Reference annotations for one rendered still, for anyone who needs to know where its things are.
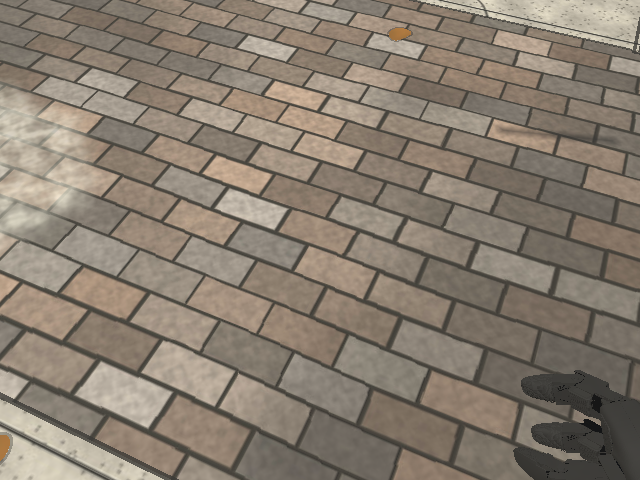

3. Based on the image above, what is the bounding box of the right robot hand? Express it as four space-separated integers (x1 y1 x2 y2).
513 370 640 480

